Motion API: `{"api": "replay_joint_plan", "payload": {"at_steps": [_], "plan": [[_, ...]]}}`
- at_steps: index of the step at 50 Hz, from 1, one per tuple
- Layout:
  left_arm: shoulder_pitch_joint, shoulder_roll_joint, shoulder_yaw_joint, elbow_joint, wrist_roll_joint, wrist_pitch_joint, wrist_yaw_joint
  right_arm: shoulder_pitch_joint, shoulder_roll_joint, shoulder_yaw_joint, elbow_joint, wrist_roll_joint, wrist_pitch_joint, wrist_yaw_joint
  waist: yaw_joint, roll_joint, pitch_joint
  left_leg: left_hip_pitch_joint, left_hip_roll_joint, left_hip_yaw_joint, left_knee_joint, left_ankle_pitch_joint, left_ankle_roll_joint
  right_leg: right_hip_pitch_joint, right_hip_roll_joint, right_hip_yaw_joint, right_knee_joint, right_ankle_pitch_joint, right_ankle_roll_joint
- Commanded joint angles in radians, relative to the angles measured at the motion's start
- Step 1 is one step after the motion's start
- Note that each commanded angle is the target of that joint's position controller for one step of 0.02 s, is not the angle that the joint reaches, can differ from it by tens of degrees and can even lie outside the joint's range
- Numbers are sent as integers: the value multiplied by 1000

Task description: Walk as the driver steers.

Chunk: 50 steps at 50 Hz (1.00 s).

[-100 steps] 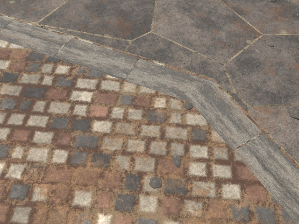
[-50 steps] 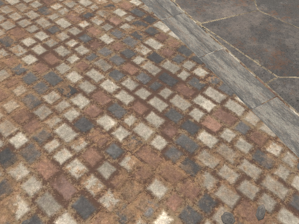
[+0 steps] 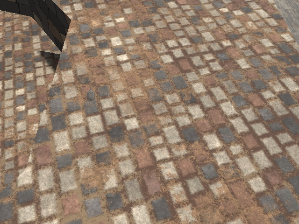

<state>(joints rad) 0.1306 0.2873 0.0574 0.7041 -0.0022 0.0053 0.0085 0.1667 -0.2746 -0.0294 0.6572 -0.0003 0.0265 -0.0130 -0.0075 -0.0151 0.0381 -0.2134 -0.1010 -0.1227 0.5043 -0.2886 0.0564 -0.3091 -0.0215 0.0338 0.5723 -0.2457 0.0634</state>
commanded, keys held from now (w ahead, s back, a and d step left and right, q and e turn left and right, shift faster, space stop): no key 0.16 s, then w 0.84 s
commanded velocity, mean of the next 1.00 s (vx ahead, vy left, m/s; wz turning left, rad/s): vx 0.31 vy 0.00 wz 0.04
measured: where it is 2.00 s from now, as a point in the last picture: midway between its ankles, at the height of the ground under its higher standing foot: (159, 151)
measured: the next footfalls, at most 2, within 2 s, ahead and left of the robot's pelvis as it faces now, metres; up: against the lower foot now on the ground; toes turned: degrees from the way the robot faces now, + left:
right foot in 0.02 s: +0.06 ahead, -0.14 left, +0.00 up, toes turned +1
right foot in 0.82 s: +0.41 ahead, -0.14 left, +0.00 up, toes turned -1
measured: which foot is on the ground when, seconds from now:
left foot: down 0.00-0.82, up 0.84-1.00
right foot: up 0.00-0.00, down 0.02-0.40, up 0.42-0.80, down 0.82-1.00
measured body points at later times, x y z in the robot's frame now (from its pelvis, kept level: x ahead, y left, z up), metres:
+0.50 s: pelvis +0.07 +0.00 +0.00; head +0.08 +0.01 +0.45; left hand +0.19 +0.26 -0.12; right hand +0.12 -0.28 -0.11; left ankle +0.01 +0.09 -0.74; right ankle +0.02 -0.13 -0.68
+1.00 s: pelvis +0.32 -0.07 +0.00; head +0.35 -0.07 +0.45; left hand +0.44 +0.21 -0.10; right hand +0.41 -0.34 -0.12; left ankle +0.27 +0.09 -0.65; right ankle +0.37 -0.14 -0.74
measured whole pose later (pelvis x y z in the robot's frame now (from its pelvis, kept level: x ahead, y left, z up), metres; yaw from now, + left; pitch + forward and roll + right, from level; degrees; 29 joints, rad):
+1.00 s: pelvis +0.32 -0.07 +0.00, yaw +1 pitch +0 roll -1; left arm 0.24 0.28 0.04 0.74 0.01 -0.08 -0.03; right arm 0.29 -0.30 -0.04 0.78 0.02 -0.07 -0.01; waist 0.00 0.03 0.05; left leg -0.47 0.07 -0.05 1.17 -0.31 0.02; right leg -0.28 0.07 -0.06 0.41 -0.14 -0.08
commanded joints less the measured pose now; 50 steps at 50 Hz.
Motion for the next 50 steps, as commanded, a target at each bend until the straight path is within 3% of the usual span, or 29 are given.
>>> {"api": "replay_joint_plan", "payload": {"at_steps": [1,2,3,4,8,11,13,15,17,19,20,21,22,23,24,26,29,32,37,39,40,41,42,43,44,45,46,48,50], "plan": [[11,122,23,-73,22,-32,3,17,-96,-20,-37,-13,-24,-2,11,36,-127,-14,191,-187,-45,321,55,246,-98,88,-203,446,-53],[-4,186,34,-78,24,-30,7,100,-112,-28,-18,-28,-36,3,-55,-90,-142,-65,110,-111,-18,126,9,298,-169,132,-121,626,-121],[-30,129,22,-71,18,-28,2,104,-101,-24,-2,-27,-36,1,-50,-138,-159,-15,92,-62,-43,39,-32,232,-176,147,-126,512,-181],[-49,91,12,-79,11,-30,-5,65,-121,-27,2,-26,-32,0,-25,-103,-128,-7,93,-56,-56,60,-46,208,-135,122,-134,392,-169],[-20,97,9,-63,11,-47,-9,16,-110,-30,-1,-13,-6,-5,6,-51,-97,3,100,-71,-54,198,-26,183,-75,69,-121,285,-109],[8,105,7,-49,4,-37,0,43,-88,-28,17,-7,-5,-5,12,-63,-74,-54,50,-11,-7,-97,-12,169,-60,88,-151,-113,-137],[64,133,13,-31,-7,-35,8,37,-71,-27,8,4,-23,0,26,-111,11,-185,36,43,92,-212,-9,149,-157,255,-255,-424,-214],[122,163,20,-11,-11,-41,12,11,-65,-29,-7,17,-53,4,33,-139,76,-248,70,95,172,-192,-13,120,-282,437,-347,-516,-294],[93,173,21,-17,-13,-44,13,33,-64,-33,1,18,-77,13,10,-134,71,-179,97,98,140,-183,4,67,-281,414,-355,-459,-287],[-10,155,15,-48,-23,-35,7,147,-64,-40,55,17,-91,25,-63,-124,45,92,80,120,-34,-64,30,-93,-176,240,-300,-354,-216],[-60,104,0,-73,-20,-37,5,227,-97,-53,83,11,-95,26,-97,-47,32,176,127,14,-91,-96,52,-165,-96,131,-159,-261,-163],[-92,33,-20,-111,-17,-54,0,310,-172,-74,106,10,-102,26,-103,179,14,278,266,-258,-213,-240,127,-293,39,-42,127,-157,-90],[-102,79,-10,-133,-25,-73,2,330,-207,-81,92,5,-111,32,-124,271,39,332,422,-521,-304,-165,233,-452,57,-18,333,-285,-75],[-68,118,7,-121,-39,-86,-2,321,-165,-68,88,0,-121,29,-97,191,55,372,449,-526,-287,-71,262,-548,22,36,482,-328,-89],[-30,110,5,-105,-42,-95,-9,313,-143,-61,82,1,-128,26,-77,131,37,422,428,-454,-269,-17,243,-598,-6,53,544,-259,-107],[-50,95,3,-102,-25,-102,-25,299,-125,-51,84,3,-120,22,-69,76,35,441,391,-315,-280,140,191,-646,-55,35,534,-126,-117],[-92,45,-12,-116,-17,-99,-57,293,-95,-35,88,7,-97,15,-66,98,34,343,316,-139,-323,330,155,-545,-59,-37,395,10,-78],[-188,4,-33,-147,-14,-104,-71,293,-130,-37,97,10,-90,-1,-88,94,64,201,266,-32,-362,338,134,-385,-25,-85,153,172,-51],[-219,71,-13,-166,-26,-106,-68,317,-172,-49,138,23,-96,0,-59,129,87,216,329,-15,-358,402,106,-241,6,-64,-21,248,-96],[-140,109,6,-151,-20,-103,-59,300,-192,-57,143,20,-90,-1,0,144,12,273,330,13,-229,727,78,-124,42,-84,-29,204,-136],[-16,139,25,-118,-18,-98,-49,288,-193,-58,143,15,-83,-2,71,141,-73,257,303,45,-77,883,58,38,70,-107,-36,200,-166],[144,167,41,-75,-20,-90,-36,282,-182,-53,133,5,-79,-6,145,127,-172,137,267,65,124,863,29,281,41,-82,-16,214,-194],[297,242,56,-46,-3,-81,-23,324,-105,-32,102,-18,-82,-8,160,-62,-323,-140,171,98,484,437,-9,609,-188,223,-13,131,-272],[306,252,49,-34,7,-87,-38,450,-10,-3,112,9,-100,0,83,-300,-467,-368,15,-13,761,-287,-43,748,-377,732,-223,-151,-400],[236,159,30,-40,-7,-89,-35,341,-125,-30,111,38,-112,9,102,-179,-310,-477,82,-47,849,-249,-38,628,-340,707,-304,-297,-355],[170,130,21,-39,-14,-88,-32,226,-160,-40,81,50,-119,14,90,-98,-147,-503,134,3,820,-149,-28,457,-306,531,-320,-234,-318],[119,128,20,-39,-5,-90,-34,178,-143,-37,70,39,-126,7,56,-6,-86,-465,179,26,772,-66,-25,317,-268,431,-340,-110,-302],[76,100,14,-36,20,-103,-39,198,-118,-40,79,21,-115,6,-5,-45,-62,-362,232,18,710,18,-29,160,-210,304,-392,49,-304],[72,86,12,-17,7,-119,-42,218,-89,-35,91,17,-96,2,-26,-54,-55,-339,244,30,661,34,-43,107,-188,231,-435,103,-321]]}}
Keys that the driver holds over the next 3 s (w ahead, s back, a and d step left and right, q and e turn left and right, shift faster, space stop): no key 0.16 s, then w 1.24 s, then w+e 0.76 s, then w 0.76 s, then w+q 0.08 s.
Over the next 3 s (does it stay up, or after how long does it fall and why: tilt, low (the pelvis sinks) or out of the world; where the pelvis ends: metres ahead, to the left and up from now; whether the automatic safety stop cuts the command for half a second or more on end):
stays up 1.39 -0.30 -0.01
